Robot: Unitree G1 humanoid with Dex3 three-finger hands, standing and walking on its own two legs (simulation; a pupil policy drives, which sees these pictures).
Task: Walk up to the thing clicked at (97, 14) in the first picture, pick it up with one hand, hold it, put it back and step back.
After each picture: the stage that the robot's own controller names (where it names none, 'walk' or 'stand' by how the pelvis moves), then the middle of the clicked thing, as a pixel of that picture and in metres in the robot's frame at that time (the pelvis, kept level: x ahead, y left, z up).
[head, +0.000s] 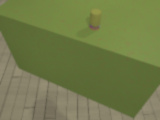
stand; (95, 20) +0.84 -0.08 -0.07
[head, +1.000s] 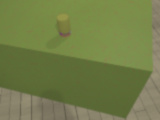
walk; (64, 26) +0.72 +0.14 -0.05
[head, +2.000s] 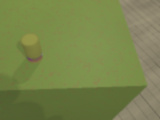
rise first; (32, 48) +0.49 +0.20 -0.03
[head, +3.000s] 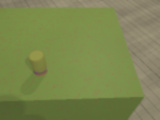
stand; (38, 63) +0.50 +0.20 -0.07
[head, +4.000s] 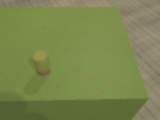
stand; (42, 64) +0.50 +0.19 -0.07
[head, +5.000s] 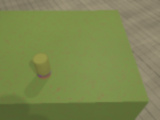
stand; (42, 66) +0.49 +0.19 -0.07
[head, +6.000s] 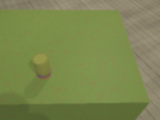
stand; (42, 67) +0.48 +0.19 -0.07
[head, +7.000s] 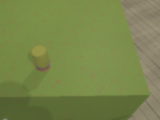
rise first; (41, 59) +0.49 +0.19 -0.07
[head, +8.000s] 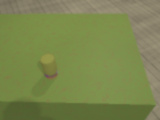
go down; (49, 67) +0.49 +0.19 -0.07
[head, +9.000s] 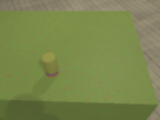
go down; (51, 65) +0.49 +0.19 -0.06
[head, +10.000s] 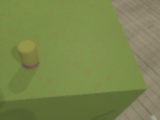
go down; (29, 55) +0.48 +0.18 -0.02
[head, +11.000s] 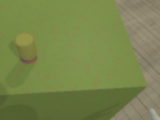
approach; (27, 49) +0.49 +0.18 -0.01
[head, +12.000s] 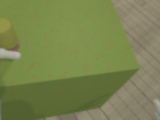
close; (6, 37) +0.51 +0.20 +0.02
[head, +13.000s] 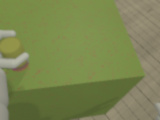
lift; (15, 55) +0.44 +0.19 +0.02
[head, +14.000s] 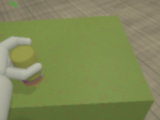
lift; (28, 67) +0.33 +0.17 +0.17
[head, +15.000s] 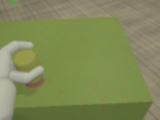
hold; (30, 70) +0.33 +0.17 +0.15
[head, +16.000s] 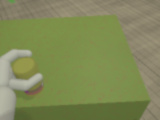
hold; (29, 77) +0.32 +0.17 +0.11
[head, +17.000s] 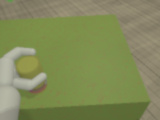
crouch; (33, 76) +0.32 +0.16 +0.12
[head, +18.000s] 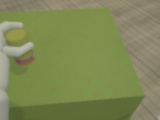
crouch; (21, 48) +0.43 +0.19 +0.12
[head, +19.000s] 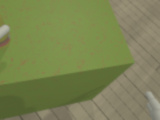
lower; out of the picture +0.52 +0.20 +0.02
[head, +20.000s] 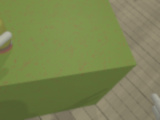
lower; out of the picture +0.50 +0.20 +0.03
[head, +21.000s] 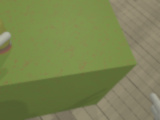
lower; out of the picture +0.50 +0.21 +0.03
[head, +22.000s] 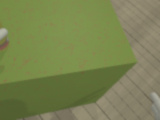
lower; out of the picture +0.51 +0.21 +0.03
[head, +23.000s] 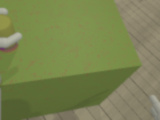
draw back; (4, 35) +0.50 +0.19 +0.03
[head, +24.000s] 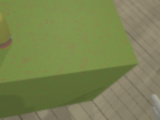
rise; out of the picture +0.50 +0.20 +0.03
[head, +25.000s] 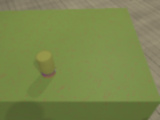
sink last; (46, 65) +0.48 +0.19 -0.02
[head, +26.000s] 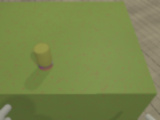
stand; (44, 57) +0.50 +0.19 -0.01
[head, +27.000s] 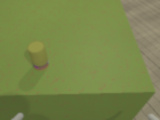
stand; (39, 56) +0.49 +0.19 +0.00
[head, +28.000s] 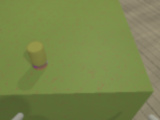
stand; (38, 56) +0.49 +0.20 +0.00
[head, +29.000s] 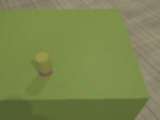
stand; (44, 65) +0.50 +0.19 -0.07
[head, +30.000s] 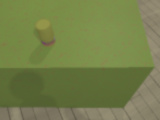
walk; (46, 33) +0.58 +0.19 -0.05
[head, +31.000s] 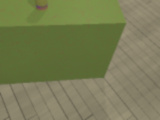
walk; out of the picture +0.84 +0.22 -0.05
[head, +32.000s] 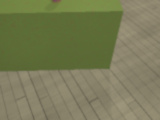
stand; out of the picture +1.11 +0.23 -0.05
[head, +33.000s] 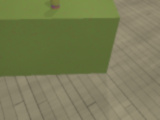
stand; (54, 0) +1.11 +0.21 -0.07
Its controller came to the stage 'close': yes
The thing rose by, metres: 0.20
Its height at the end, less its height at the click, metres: +0.00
